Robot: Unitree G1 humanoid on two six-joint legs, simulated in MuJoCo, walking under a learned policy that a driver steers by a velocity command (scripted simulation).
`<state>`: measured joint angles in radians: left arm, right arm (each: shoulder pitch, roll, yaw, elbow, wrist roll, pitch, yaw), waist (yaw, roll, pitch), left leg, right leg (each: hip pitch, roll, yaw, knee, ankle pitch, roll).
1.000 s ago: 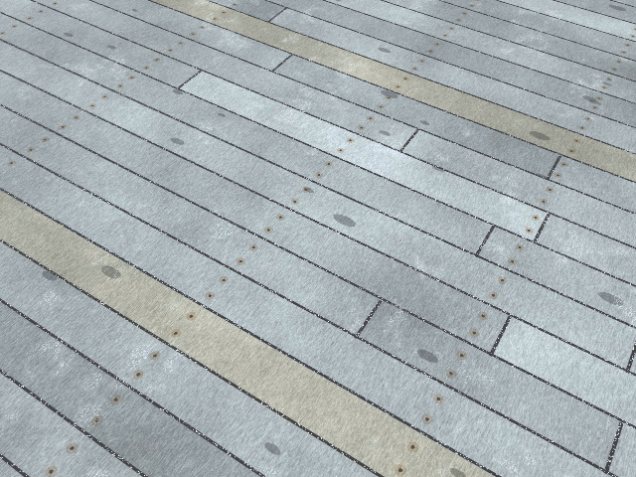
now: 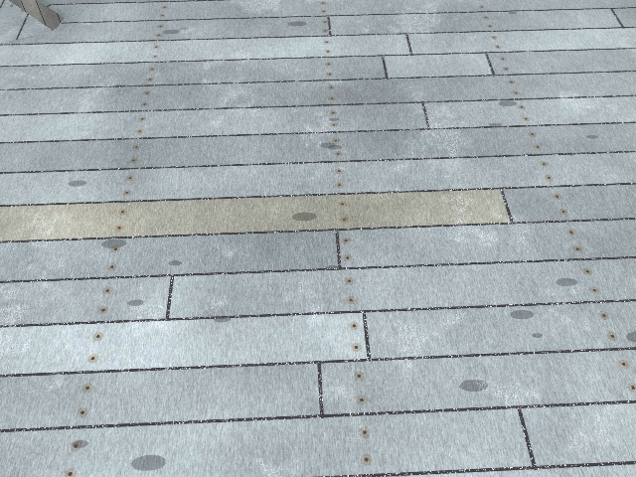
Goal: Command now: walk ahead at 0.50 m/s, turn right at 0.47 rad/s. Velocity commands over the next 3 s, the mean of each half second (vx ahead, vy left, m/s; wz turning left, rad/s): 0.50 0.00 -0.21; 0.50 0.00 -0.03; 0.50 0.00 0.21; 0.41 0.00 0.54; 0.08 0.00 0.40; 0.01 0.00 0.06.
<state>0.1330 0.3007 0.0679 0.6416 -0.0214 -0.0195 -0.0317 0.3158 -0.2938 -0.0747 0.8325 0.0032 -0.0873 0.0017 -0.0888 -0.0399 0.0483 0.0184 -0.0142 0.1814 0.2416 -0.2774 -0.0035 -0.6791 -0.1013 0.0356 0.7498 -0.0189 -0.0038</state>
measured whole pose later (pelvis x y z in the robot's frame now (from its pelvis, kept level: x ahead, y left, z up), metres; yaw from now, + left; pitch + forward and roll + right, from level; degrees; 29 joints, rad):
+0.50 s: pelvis +0.28 -0.04 +0.00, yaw -5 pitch +1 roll -2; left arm 0.34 0.28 0.06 0.77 -0.01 -0.07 -0.01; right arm 0.09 -0.29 -0.04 0.79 0.01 -0.08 0.02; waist 0.06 0.05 0.02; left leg -0.66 0.13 -0.04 0.67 0.04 -0.03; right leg -0.03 0.08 -0.02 0.24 -0.23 -0.05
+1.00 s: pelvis +0.56 +0.00 +0.01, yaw -4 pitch +1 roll +1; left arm 0.14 0.28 0.05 0.74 -0.01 -0.06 0.00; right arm 0.33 -0.27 -0.04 0.88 0.00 -0.08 0.02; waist -0.07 -0.04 0.01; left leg -0.06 -0.07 0.05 0.22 -0.19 0.06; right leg -0.66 -0.12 0.05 0.72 0.00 0.02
